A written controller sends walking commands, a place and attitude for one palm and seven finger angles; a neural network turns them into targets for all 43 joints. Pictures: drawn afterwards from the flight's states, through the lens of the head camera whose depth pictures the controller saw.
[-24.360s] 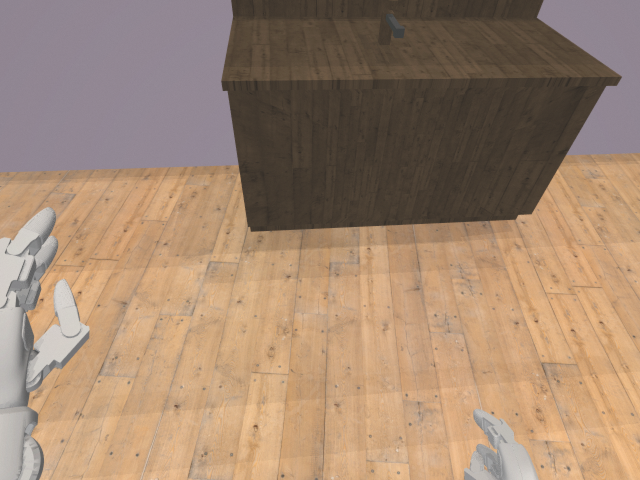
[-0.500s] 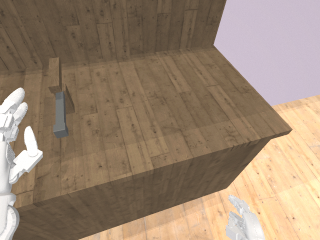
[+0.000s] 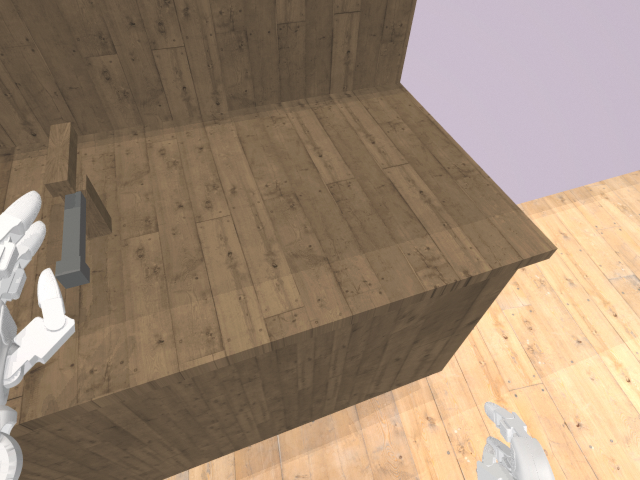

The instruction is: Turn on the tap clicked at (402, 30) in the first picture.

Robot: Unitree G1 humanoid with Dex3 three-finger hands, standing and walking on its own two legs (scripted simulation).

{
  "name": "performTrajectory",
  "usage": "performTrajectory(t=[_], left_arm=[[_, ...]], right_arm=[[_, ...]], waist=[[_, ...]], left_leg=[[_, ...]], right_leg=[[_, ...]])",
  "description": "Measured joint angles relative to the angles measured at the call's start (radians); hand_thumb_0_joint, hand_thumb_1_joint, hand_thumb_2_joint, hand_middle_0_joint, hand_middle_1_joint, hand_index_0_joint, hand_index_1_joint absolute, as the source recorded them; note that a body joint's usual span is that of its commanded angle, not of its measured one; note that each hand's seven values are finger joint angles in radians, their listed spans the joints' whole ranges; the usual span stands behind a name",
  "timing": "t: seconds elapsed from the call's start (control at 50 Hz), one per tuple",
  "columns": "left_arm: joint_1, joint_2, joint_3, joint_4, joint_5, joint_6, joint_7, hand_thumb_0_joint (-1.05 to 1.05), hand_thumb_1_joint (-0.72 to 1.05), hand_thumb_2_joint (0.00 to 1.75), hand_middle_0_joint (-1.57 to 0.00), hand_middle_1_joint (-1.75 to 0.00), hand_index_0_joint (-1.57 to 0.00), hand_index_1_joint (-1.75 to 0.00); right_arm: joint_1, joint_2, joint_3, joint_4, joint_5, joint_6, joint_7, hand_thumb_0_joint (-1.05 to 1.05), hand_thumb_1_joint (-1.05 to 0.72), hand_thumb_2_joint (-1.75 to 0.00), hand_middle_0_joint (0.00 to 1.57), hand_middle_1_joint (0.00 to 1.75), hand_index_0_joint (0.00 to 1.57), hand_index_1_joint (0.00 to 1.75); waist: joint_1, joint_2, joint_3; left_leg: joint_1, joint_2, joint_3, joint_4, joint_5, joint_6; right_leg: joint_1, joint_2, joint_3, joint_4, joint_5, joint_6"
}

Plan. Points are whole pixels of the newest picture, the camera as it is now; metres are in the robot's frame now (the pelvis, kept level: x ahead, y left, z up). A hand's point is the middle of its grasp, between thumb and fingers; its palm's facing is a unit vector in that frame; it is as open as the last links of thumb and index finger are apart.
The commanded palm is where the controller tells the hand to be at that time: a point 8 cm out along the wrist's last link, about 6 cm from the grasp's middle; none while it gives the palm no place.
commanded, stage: come to a stop and stand still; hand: left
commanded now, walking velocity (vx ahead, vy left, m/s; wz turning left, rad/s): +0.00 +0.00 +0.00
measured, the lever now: (73, 272) +0.34 +0.34 +0.05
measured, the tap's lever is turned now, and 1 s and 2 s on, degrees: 0 0 0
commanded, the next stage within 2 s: look again from close up in 1.02 s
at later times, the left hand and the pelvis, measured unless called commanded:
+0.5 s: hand (8, 324) +0.22 +0.29 +0.16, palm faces +0.27 -0.86 -0.43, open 7.5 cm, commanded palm +0.16 +0.34 +0.18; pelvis -0.01 +0.06 +0.00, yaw -2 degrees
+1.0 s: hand out of the picture +0.23 +0.35 +0.16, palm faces +0.36 -0.86 -0.37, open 7.5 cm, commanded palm +0.16 +0.38 +0.18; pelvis +0.00 +0.10 +0.00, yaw +0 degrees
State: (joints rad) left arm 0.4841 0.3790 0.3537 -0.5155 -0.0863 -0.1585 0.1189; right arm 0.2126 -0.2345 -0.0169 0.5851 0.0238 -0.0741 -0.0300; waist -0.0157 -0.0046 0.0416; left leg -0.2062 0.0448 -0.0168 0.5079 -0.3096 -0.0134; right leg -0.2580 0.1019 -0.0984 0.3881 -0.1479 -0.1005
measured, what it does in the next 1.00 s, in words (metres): shifts its weight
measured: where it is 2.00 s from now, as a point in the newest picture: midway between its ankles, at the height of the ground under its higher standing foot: outside the picture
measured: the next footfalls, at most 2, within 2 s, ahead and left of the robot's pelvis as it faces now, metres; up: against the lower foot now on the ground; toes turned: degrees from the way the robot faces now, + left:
none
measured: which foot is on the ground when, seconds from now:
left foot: down 0.00-1.00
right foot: down 0.00-1.00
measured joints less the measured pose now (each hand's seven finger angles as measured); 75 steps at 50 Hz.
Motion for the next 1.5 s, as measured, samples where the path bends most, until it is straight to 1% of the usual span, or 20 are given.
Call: performTrajectory(t=[0.1, 0.22, 0.24, 0.26, 0.28, 0.3, 0.32, 0.34, 0.38, 0.44, 0.5, 0.54, 0.62, 0.68, 0.76, 0.9, 1.06, 1.18, 1.3, 1.5], left_arm=[[0.013, 0.003, -0.004, 0.020, 0.008, 0.002, 0.007, 0.02, 0.89, 0.90, -0.21, -0.30, -0.21, -0.30], [-0.010, -0.013, -0.024, 0.049, 0.016, 0.014, 0.008, 0.02, 0.89, 0.90, -0.21, -0.30, -0.21, -0.30], [-0.065, 0.014, -0.016, 0.064, 0.054, 0.021, -0.015, 0.02, 0.88, 0.90, -0.21, -0.30, -0.21, -0.30], [-0.158, 0.063, 0.005, 0.107, 0.069, 0.005, -0.035, 0.02, 0.88, 0.90, -0.21, -0.30, -0.21, -0.30], [-0.254, 0.103, 0.034, 0.162, 0.075, -0.014, -0.044, 0.02, 0.88, 0.89, -0.21, -0.30, -0.22, -0.30], [-0.332, 0.124, 0.066, 0.208, 0.072, -0.024, -0.045, 0.02, 0.88, 0.89, -0.21, -0.30, -0.22, -0.30], [-0.378, 0.128, 0.096, 0.238, 0.061, -0.033, -0.041, 0.02, 0.88, 0.89, -0.21, -0.30, -0.22, -0.30], [-0.388, 0.118, 0.118, 0.245, 0.047, -0.040, -0.034, 0.02, 0.88, 0.90, -0.21, -0.30, -0.21, -0.30], [-0.323, 0.070, 0.122, 0.208, 0.023, -0.052, -0.023, 0.02, 0.89, 0.90, -0.20, -0.30, -0.21, -0.30], [-0.163, 0.001, 0.044, 0.120, 0.027, -0.059, -0.039, 0.02, 0.89, 0.90, -0.20, -0.30, -0.20, -0.30], [-0.064, -0.010, -0.014, 0.095, 0.042, -0.060, -0.063, 0.02, 0.89, 0.90, -0.20, -0.30, -0.20, -0.30], [-0.051, -0.001, -0.021, 0.104, 0.045, -0.056, -0.071, 0.02, 0.89, 0.90, -0.21, -0.30, -0.21, -0.30], [-0.098, 0.012, 0.012, 0.110, 0.047, -0.052, -0.063, 0.02, 0.88, 0.89, -0.21, -0.30, -0.22, -0.30], [-0.130, 0.007, 0.036, 0.084, 0.044, -0.063, -0.051, 0.02, 0.88, 0.90, -0.21, -0.30, -0.21, -0.30], [-0.140, -0.003, 0.033, 0.047, 0.046, -0.085, -0.046, 0.02, 0.89, 0.90, -0.21, -0.30, -0.21, -0.30], [-0.119, 0.007, 0.018, 0.060, 0.053, -0.080, -0.056, 0.02, 0.89, 0.90, -0.20, -0.30, -0.21, -0.30], [-0.112, -0.001, 0.011, 0.049, 0.052, -0.061, -0.053, 0.02, 0.89, 0.90, -0.21, -0.30, -0.21, -0.30], [-0.107, -0.004, 0.009, 0.045, 0.047, -0.063, -0.045, 0.02, 0.89, 0.90, -0.21, -0.30, -0.21, -0.30], [-0.082, -0.003, 0.007, 0.054, 0.036, -0.059, -0.039, 0.02, 0.89, 0.90, -0.21, -0.30, -0.21, -0.30], [-0.067, -0.005, -0.007, 0.060, 0.032, -0.057, -0.031, 0.02, 0.89, 0.90, -0.21, -0.30, -0.21, -0.30]], right_arm=[[-0.005, 0.002, 0.008, 0.005, 0.001, 0.009, -0.002, 0.02, -0.91, -0.90, 0.20, 0.30, 0.20, 0.30], [-0.014, 0.011, 0.022, 0.003, 0.000, 0.009, -0.003, 0.02, -0.91, -0.90, 0.20, 0.30, 0.20, 0.30], [-0.003, 0.016, 0.014, 0.000, -0.005, -0.010, -0.006, 0.02, -0.91, -0.90, 0.20, 0.30, 0.20, 0.30], [0.002, 0.021, 0.012, 0.004, -0.001, -0.032, -0.008, 0.02, -0.91, -0.90, 0.20, 0.30, 0.20, 0.30], [-0.004, 0.024, 0.013, 0.010, -0.004, -0.043, -0.004, 0.02, -0.91, -0.90, 0.20, 0.30, 0.20, 0.30], [-0.015, 0.022, 0.018, 0.012, -0.006, -0.048, 0.005, 0.01, -0.91, -0.90, 0.20, 0.30, 0.20, 0.30], [-0.027, 0.019, 0.024, 0.012, -0.006, -0.050, 0.017, 0.01, -0.91, -0.90, 0.20, 0.30, 0.20, 0.30], [-0.037, 0.017, 0.028, 0.009, -0.002, -0.051, 0.031, 0.02, -0.91, -0.90, 0.20, 0.30, 0.20, 0.30], [-0.043, 0.016, 0.030, -0.001, 0.007, -0.053, 0.054, 0.02, -0.91, -0.90, 0.20, 0.30, 0.21, 0.30], [-0.024, 0.026, 0.035, -0.014, 0.009, -0.053, 0.057, 0.02, -0.91, -0.90, 0.20, 0.30, 0.21, 0.30], [-0.002, 0.044, 0.048, -0.011, 0.005, -0.047, 0.040, 0.02, -0.91, -0.90, 0.20, 0.30, 0.21, 0.30], [0.017, 0.052, 0.055, -0.012, 0.001, -0.048, 0.029, 0.02, -0.91, -0.90, 0.20, 0.30, 0.21, 0.30], [0.035, 0.048, 0.062, -0.005, -0.006, -0.062, 0.023, 0.02, -0.91, -0.90, 0.20, 0.30, 0.21, 0.30], [0.027, 0.040, 0.061, 0.004, -0.008, -0.075, 0.030, 0.02, -0.91, -0.90, 0.20, 0.30, 0.21, 0.30], [0.005, 0.038, 0.053, 0.002, -0.010, -0.080, 0.039, 0.02, -0.91, -0.90, 0.20, 0.30, 0.21, 0.30], [-0.026, 0.058, 0.050, -0.031, -0.014, -0.052, 0.044, 0.02, -0.91, -0.90, 0.20, 0.30, 0.21, 0.30], [-0.025, 0.065, 0.059, -0.040, -0.015, -0.032, 0.046, 0.02, -0.91, -0.90, 0.20, 0.30, 0.21, 0.30], [-0.022, 0.056, 0.056, -0.034, -0.014, -0.018, 0.039, 0.02, -0.91, -0.90, 0.20, 0.30, 0.21, 0.30], [-0.021, 0.044, 0.048, -0.030, -0.010, -0.009, 0.027, 0.02, -0.91, -0.90, 0.20, 0.30, 0.21, 0.30], [-0.010, 0.026, 0.036, -0.024, -0.007, -0.016, 0.007, 0.02, -0.91, -0.90, 0.20, 0.30, 0.21, 0.30]], waist=[[0.008, 0.010, -0.003], [0.035, 0.013, -0.006], [0.057, 0.012, 0.003], [0.079, 0.005, 0.016], [0.094, -0.003, 0.031], [0.101, -0.005, 0.044], [0.099, -0.001, 0.053], [0.091, 0.008, 0.056], [0.067, 0.027, 0.049], [0.035, 0.039, 0.034], [0.021, 0.018, 0.029], [0.023, -0.001, 0.034], [0.043, -0.024, 0.056], [0.054, -0.030, 0.065], [0.058, -0.037, 0.058], [0.052, -0.042, 0.043], [0.058, -0.034, 0.043], [0.052, -0.020, 0.040], [0.041, -0.018, 0.029], [0.037, -0.020, 0.016]], left_leg=[[0.024, -0.009, -0.001, -0.033, 0.017, -0.004], [0.040, -0.028, 0.005, -0.057, 0.033, 0.013], [0.036, -0.027, 0.003, -0.051, 0.034, 0.015], [0.022, -0.030, -0.001, -0.041, 0.036, 0.016], [0.009, -0.037, -0.001, -0.028, 0.037, 0.017], [-0.001, -0.044, 0.003, -0.015, 0.036, 0.019], [-0.008, -0.048, 0.010, -0.005, 0.033, 0.023], [-0.011, -0.051, 0.019, 0.000, 0.031, 0.029], [-0.002, -0.059, 0.042, -0.008, 0.030, 0.045], [0.022, -0.073, 0.065, -0.036, 0.033, 0.062], [0.037, -0.086, 0.073, -0.052, 0.035, 0.074], [0.039, -0.093, 0.069, -0.049, 0.033, 0.080], [0.037, -0.102, 0.059, -0.029, 0.023, 0.092], [0.037, -0.109, 0.057, -0.018, 0.016, 0.099], [0.042, -0.122, 0.062, -0.020, 0.012, 0.108], [0.059, -0.142, 0.068, -0.034, 0.011, 0.118], [0.063, -0.132, 0.054, -0.034, 0.006, 0.106], [0.057, -0.122, 0.043, -0.033, 0.006, 0.095], [0.045, -0.110, 0.038, -0.032, 0.011, 0.088], [0.043, -0.101, 0.039, -0.045, 0.028, 0.082]], right_leg=[[0.025, -0.009, 0.001, -0.031, 0.015, 0.012], [0.041, -0.027, 0.008, -0.052, 0.029, 0.030], [0.042, -0.027, 0.006, -0.055, 0.032, 0.047], [0.030, -0.032, 0.000, -0.045, 0.031, 0.056], [0.011, -0.040, -0.002, -0.020, 0.027, 0.050], [-0.005, -0.047, 0.000, 0.005, 0.023, 0.041], [-0.016, -0.052, 0.006, 0.021, 0.020, 0.039], [-0.023, -0.054, 0.015, 0.028, 0.019, 0.043], [-0.024, -0.060, 0.038, 0.028, 0.023, 0.058], [-0.014, -0.072, 0.063, 0.020, 0.024, 0.073], [-0.008, -0.083, 0.073, 0.024, 0.017, 0.084], [-0.006, -0.090, 0.070, 0.030, 0.011, 0.089], [0.000, -0.101, 0.060, 0.043, 0.000, 0.099], [0.004, -0.109, 0.058, 0.048, -0.004, 0.108], [0.003, -0.121, 0.064, 0.057, -0.012, 0.120], [0.001, -0.140, 0.073, 0.087, -0.040, 0.114], [0.023, -0.131, 0.058, 0.055, -0.029, 0.118], [0.028, -0.123, 0.046, 0.035, -0.020, 0.122], [0.023, -0.111, 0.040, 0.021, -0.009, 0.110], [0.018, -0.102, 0.039, 0.015, 0.005, 0.095]])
